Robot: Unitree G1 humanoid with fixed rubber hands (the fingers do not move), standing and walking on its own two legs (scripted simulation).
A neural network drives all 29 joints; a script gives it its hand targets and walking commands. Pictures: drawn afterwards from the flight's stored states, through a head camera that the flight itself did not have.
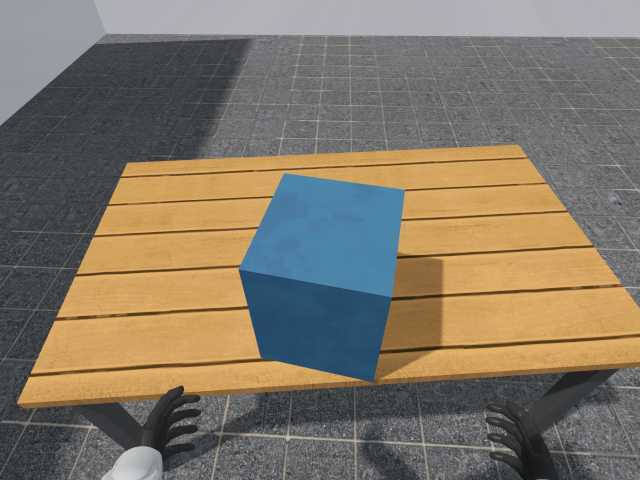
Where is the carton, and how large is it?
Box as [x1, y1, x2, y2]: [238, 173, 404, 381]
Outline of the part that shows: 284,173 238,269 260,356 264,358 372,381 391,298 404,190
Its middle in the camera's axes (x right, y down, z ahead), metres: +0.02 +0.07 +0.65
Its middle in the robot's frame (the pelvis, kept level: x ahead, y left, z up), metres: +0.43 +0.01 -0.05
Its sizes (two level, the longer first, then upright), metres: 0.210 0.200 0.250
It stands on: a table, 0.60 m high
